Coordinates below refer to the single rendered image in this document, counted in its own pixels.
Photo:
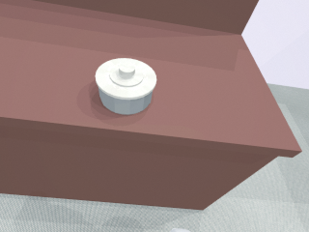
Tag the knob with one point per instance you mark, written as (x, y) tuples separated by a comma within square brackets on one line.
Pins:
[(126, 69)]

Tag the lid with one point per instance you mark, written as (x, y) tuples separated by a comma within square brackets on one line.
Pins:
[(110, 82)]

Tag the pot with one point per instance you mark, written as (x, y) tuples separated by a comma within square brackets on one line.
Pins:
[(125, 107)]

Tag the table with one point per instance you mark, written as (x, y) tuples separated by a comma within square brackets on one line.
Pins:
[(211, 124)]

